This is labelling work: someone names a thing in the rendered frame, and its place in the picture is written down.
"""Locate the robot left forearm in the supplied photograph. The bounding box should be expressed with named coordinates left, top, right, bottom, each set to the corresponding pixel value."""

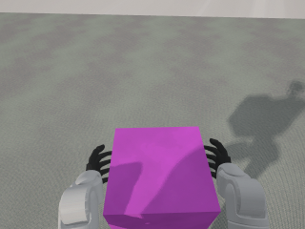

left=57, top=170, right=104, bottom=229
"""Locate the robot right forearm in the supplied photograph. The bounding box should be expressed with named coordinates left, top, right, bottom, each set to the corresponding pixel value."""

left=216, top=162, right=269, bottom=229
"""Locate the carton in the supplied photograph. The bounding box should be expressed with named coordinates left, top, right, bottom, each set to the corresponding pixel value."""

left=103, top=126, right=221, bottom=229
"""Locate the robot left hand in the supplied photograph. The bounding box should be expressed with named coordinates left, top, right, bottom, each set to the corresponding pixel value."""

left=86, top=144, right=112, bottom=184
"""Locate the robot right hand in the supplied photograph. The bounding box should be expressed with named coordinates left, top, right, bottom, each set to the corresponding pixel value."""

left=204, top=138, right=232, bottom=179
